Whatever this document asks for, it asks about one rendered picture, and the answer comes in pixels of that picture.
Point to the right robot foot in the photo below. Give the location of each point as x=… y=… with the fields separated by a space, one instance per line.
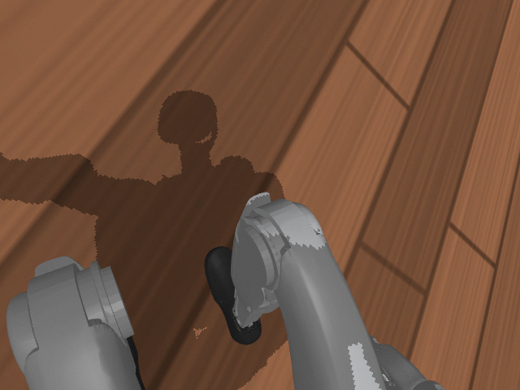
x=218 y=274

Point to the left robot foot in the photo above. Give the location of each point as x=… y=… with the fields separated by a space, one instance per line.
x=135 y=357

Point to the right robot hand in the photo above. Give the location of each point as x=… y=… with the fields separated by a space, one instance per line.
x=397 y=370

